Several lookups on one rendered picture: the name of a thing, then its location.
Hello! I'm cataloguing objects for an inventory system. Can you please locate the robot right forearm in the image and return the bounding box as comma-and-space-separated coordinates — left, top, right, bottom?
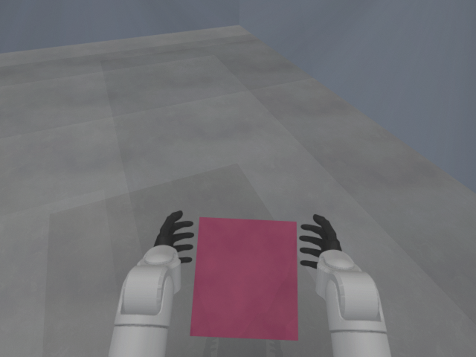
315, 250, 391, 357

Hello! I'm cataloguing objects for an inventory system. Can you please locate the left robot hand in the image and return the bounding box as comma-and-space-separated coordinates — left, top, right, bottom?
154, 210, 194, 263

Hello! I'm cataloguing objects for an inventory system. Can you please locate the carton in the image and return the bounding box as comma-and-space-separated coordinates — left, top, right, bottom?
190, 217, 298, 341

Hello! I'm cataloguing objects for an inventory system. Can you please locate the right robot hand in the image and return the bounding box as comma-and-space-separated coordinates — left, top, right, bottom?
299, 214, 342, 269

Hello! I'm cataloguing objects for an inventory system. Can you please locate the robot left forearm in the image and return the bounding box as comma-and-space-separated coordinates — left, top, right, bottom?
107, 245, 181, 357

